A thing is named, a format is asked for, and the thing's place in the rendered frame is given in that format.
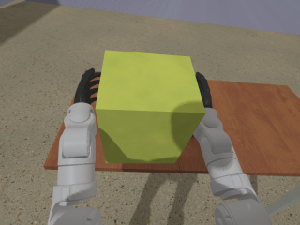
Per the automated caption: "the carton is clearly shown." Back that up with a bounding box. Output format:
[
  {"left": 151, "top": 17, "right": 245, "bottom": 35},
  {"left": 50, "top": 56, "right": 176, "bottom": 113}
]
[{"left": 95, "top": 50, "right": 206, "bottom": 164}]

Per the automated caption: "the table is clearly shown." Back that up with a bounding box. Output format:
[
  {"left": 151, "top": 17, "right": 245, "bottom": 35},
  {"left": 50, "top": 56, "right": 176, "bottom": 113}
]
[{"left": 43, "top": 71, "right": 300, "bottom": 217}]

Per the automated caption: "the robot left forearm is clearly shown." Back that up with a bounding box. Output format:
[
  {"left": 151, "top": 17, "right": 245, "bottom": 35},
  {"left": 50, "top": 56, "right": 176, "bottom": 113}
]
[{"left": 47, "top": 102, "right": 98, "bottom": 225}]

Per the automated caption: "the left robot hand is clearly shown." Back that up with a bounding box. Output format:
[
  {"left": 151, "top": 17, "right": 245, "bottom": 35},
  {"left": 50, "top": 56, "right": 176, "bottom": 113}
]
[{"left": 73, "top": 68, "right": 101, "bottom": 105}]

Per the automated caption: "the robot right forearm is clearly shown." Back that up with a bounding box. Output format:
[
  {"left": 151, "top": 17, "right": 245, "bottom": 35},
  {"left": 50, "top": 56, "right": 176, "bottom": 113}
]
[{"left": 193, "top": 107, "right": 273, "bottom": 225}]

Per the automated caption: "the robot right upper arm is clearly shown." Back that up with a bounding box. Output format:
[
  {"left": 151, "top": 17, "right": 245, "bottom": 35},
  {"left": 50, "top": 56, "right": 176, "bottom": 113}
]
[{"left": 214, "top": 199, "right": 271, "bottom": 225}]

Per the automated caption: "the right robot hand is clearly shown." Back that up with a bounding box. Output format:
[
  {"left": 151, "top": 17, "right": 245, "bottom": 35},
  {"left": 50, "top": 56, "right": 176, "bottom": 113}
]
[{"left": 195, "top": 71, "right": 213, "bottom": 108}]

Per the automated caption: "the robot left upper arm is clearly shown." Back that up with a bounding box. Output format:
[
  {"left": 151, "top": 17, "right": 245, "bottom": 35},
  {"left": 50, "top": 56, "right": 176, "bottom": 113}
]
[{"left": 49, "top": 207, "right": 103, "bottom": 225}]

